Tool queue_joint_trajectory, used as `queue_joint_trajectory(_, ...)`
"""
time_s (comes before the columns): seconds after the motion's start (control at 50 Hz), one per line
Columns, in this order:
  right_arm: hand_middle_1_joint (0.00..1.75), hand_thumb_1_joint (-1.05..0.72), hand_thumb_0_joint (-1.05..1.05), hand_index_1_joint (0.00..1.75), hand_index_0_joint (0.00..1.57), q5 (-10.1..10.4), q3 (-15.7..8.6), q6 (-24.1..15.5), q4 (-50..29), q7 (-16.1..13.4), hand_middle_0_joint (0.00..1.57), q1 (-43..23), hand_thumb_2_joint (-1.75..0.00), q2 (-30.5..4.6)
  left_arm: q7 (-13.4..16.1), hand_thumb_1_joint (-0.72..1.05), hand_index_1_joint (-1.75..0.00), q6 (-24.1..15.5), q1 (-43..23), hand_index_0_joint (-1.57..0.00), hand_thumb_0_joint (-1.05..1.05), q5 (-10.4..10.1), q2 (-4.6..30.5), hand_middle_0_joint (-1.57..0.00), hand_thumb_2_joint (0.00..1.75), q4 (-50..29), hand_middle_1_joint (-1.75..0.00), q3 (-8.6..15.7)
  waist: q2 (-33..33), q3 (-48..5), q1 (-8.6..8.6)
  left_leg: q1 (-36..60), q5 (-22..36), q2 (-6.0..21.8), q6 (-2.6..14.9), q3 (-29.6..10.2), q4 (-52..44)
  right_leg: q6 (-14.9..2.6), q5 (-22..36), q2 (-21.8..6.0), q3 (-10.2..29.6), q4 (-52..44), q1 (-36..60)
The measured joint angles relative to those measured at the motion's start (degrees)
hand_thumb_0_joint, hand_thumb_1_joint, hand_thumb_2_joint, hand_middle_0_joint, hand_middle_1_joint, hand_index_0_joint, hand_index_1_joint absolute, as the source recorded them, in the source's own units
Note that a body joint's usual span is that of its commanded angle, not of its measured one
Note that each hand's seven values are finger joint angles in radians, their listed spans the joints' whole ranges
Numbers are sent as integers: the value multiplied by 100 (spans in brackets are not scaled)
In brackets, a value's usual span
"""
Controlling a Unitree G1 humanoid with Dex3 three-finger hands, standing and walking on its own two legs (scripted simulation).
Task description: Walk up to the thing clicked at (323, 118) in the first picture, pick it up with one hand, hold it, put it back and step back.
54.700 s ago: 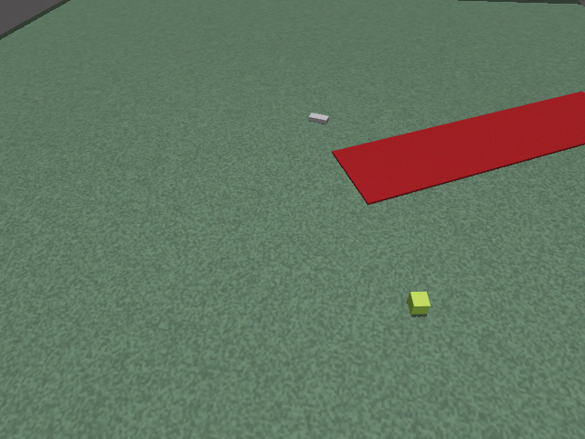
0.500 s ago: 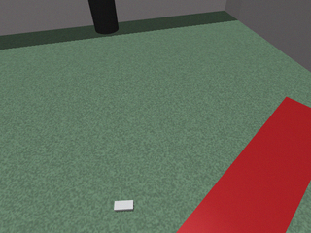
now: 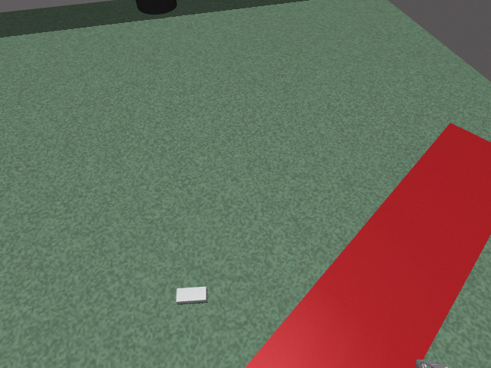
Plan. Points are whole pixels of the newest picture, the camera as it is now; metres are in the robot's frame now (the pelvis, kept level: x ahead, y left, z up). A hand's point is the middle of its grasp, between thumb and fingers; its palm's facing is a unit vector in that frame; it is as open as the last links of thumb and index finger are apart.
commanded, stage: step back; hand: left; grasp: from above
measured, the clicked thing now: (191, 295) +0.46 +0.23 -0.77
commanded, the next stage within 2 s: none
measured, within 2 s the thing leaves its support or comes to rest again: neither
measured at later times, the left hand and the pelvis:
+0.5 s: hand out of the picture +0.03 +0.23 -0.14, palm faces -0.02 -0.91 -0.42, open 7.4 cm; pelvis -0.09 -0.02 -0.01, yaw +0 degrees
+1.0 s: hand out of the picture -0.21 +0.32 -0.19, palm faces -0.10 -0.93 -0.35, open 7.4 cm; pelvis -0.26 +0.05 -0.01, yaw -6 degrees
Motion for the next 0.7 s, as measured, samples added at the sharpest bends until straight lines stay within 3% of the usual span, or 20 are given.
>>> queue_joint_trajectory(0.06, 30, -90, 1, 30, 20, -70, -67, 64, -238, -26, 21, -32, -90, -47, 17, 91, -30, 114, -66, -20, 0, 21, 97, -21, 90, -196, -30, 65, 35, 98, -23, -262, 2, 33, -28, -35, 191, -140, -907, 301, 144, 1169, -408)
queue_joint_trajectory(0.12, 30, -90, 1, 30, 20, -129, -99, 121, -445, -74, 21, -33, -90, -130, 44, 91, -30, 148, -20, -20, 0, 24, 105, -20, 90, -383, -30, 111, 101, 107, 15, -519, -18, 69, -78, 8, 398, -211, -1164, 525, 209, 1707, -547)
queue_joint_trajectory(0.18, 30, -90, 1, 30, 20, -87, -105, 208, -577, -93, 20, -72, -90, -243, 56, 91, -30, 56, 121, -20, 0, 87, 43, -20, 90, -506, -30, 135, 179, 104, 118, -801, -216, 111, -189, 139, 885, -214, -479, 507, 159, 577, -110)
queue_joint_trajectory(0.2, 30, -90, 1, 30, 20, -46, -108, 243, -589, -97, 20, -122, -90, -297, 72, 91, -30, 11, 151, -20, 0, 122, -21, -20, 90, -509, -30, 151, 291, 142, 112, -912, -309, 170, -213, 113, 1126, -471, -807, 622, 226, 328, 44)
queue_joint_trajectory(0.22, 30, -90, 1, 30, 20, -12, -114, 278, -593, -112, 20, -188, -90, -356, 81, 91, -30, -13, 154, -20, 0, 150, -128, -20, 90, -505, -30, 152, 462, 226, 70, -1016, -617, 165, -196, -86, 1422, -577, -895, 729, 196, 318, 76)
queue_joint_trajectory(0.26, 30, -90, 1, 30, 20, 1, -110, 329, -624, -167, 20, -223, -90, -374, 52, 91, -30, -19, 177, -20, 0, 209, -264, -20, 90, -569, -30, 92, 554, 344, 59, -1266, -1498, -150, -187, -433, 2317, -686, -801, 717, 184, 348, 45)
queue_joint_trajectory(0.3, 30, -91, 1, 30, 20, 12, -69, 329, -632, -189, 20, -210, -90, -320, 44, 91, -30, -41, 230, -20, 0, 232, -338, -21, 90, -681, -30, 70, 464, 405, 180, -1462, -1857, -475, -209, -575, 3199, -734, -609, 622, 339, 233, 6)
queue_joint_trajectory(0.36, 30, -91, 1, 30, 20, 50, 14, 272, -661, -190, 20, -110, -90, -270, 50, 91, -30, -1, 208, -20, 0, 239, -416, -21, 90, -779, -30, 81, 445, 425, 155, -1599, -1629, -716, -275, -836, 3900, -556, -188, 533, 338, -94, -28)
queue_joint_trajectory(0.4, 30, -91, 1, 30, 20, 36, 60, 253, -678, -210, 20, 28, -90, -246, 55, 90, -30, 29, 162, -20, 1, 250, -408, -21, 90, -923, -30, 96, 398, 398, 166, -1581, -1536, -753, -360, -854, 4102, -594, -91, 482, 330, -229, -71)
queue_joint_trajectory(0.44, 30, -91, 1, 30, 20, 17, 85, 246, -671, -226, 20, 163, -90, -252, 79, 90, -30, 33, 113, -21, 1, 245, -400, -21, 90, -1087, -30, 120, 379, 362, 174, -1463, -1507, -675, -437, -807, 3968, -674, -103, 456, 305, -291, -126)
queue_joint_trajectory(0.52, 30, -90, 1, 30, 20, -38, 56, 232, -639, -252, 20, 325, -90, -310, 103, 90, -30, 24, -33, -21, 0, 229, -407, -21, 90, -1368, -30, 143, 434, 409, 133, -1071, -1576, -351, -470, -606, 3089, -598, 14, 433, 139, -160, -284)
queue_joint_trajectory(0.6, 30, -90, 1, 30, 20, -97, 9, 153, -667, -203, 20, 366, -90, -287, 57, 90, -30, 84, -94, -20, 0, 203, -264, -21, 90, -1511, -30, 152, 291, 460, 61, -506, -1288, -63, -327, -267, 1603, -448, 14, 350, 52, 194, -509)
queue_joint_trajectory(0.64, 30, -91, 1, 30, 20, -148, -34, 101, -659, -177, 20, 356, -90, -202, 19, 90, -30, 159, -145, -20, 0, 176, -126, -21, 90, -1493, -30, 166, 23, 520, 57, -305, -574, -150, -165, -85, 1132, -327, -18, 200, 140, 462, -621)
queue_joint_trajectory(0.66, 30, -91, 1, 30, 20, -188, -37, 94, -672, -156, 20, 355, -90, -140, 12, 90, -30, 200, -145, -20, 0, 162, -60, -21, 90, -1468, -30, 184, -153, 534, 103, -290, -513, -231, -86, 30, 1124, -295, 11, 160, 314, 572, -680)
queue_joint_trajectory(0.7, 30, -90, 1, 30, 20, -238, -19, 82, -724, -87, 20, 398, -90, -105, 26, 91, -30, 271, -90, -20, 0, 153, -27, -21, 90, -1350, -30, 227, -172, 427, 67, -400, -489, -164, 28, 53, 1204, -225, -916, 482, 653, 1391, -910)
